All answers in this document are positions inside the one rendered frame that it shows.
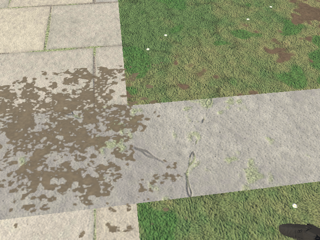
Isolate robot right hand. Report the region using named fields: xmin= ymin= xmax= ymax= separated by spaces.
xmin=279 ymin=223 xmax=320 ymax=240

